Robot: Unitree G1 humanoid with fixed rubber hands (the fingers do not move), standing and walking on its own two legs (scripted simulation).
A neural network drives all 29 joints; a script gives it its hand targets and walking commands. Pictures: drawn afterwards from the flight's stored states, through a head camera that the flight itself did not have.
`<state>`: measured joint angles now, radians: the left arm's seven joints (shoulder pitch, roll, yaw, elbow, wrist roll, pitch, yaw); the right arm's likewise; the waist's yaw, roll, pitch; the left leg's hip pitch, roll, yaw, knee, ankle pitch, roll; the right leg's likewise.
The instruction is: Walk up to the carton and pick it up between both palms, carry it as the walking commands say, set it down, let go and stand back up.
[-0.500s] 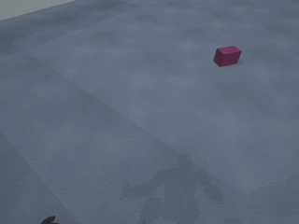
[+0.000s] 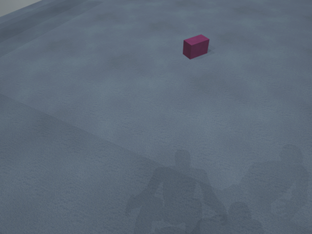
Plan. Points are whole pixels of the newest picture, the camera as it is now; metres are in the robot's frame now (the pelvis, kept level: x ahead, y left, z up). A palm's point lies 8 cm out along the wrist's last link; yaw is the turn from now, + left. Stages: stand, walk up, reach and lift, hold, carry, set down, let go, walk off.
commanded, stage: walk up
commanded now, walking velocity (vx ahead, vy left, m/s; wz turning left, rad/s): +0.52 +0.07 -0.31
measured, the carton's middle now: (195, 46) +2.17 -0.34 -0.66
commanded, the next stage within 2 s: none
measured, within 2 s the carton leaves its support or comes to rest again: neither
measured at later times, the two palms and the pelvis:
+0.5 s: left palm (75, 184) +0.29 +0.30 -0.13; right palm (239, 170) +0.34 -0.23 -0.10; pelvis +0.27 +0.04 +0.01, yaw -6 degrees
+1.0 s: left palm (133, 100) +0.66 +0.15 -0.10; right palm (250, 151) +0.43 -0.30 -0.13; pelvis +0.51 -0.07 +0.01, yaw -6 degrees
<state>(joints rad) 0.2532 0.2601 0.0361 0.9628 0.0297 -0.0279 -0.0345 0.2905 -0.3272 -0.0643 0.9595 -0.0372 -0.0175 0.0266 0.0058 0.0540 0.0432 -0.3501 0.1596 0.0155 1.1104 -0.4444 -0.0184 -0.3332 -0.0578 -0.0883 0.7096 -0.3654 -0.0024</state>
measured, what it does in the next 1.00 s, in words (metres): walks ahead: left foot, then right foot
